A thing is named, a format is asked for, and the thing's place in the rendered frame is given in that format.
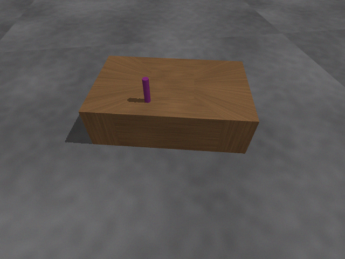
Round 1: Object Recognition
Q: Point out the can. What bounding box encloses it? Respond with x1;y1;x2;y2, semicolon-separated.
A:
142;77;151;103

